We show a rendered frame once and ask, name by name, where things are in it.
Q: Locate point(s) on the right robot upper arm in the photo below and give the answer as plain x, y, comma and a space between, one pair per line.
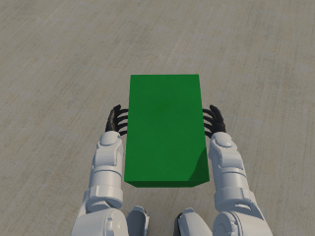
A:
233, 223

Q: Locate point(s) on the left robot shin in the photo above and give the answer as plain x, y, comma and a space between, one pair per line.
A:
139, 208

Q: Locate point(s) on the left robot forearm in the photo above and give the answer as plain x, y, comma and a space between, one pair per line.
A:
104, 189

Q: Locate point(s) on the right robot forearm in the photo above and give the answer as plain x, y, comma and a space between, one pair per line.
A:
232, 190

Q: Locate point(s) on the right robot thigh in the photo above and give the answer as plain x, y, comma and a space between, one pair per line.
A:
192, 224

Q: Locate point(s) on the left robot upper arm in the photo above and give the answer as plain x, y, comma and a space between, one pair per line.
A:
106, 222

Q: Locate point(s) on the carton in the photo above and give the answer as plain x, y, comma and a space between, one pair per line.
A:
166, 142

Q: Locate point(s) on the robot right hand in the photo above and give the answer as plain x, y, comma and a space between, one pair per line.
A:
216, 121

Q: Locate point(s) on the robot left hand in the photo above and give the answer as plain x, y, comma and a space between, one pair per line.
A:
112, 121

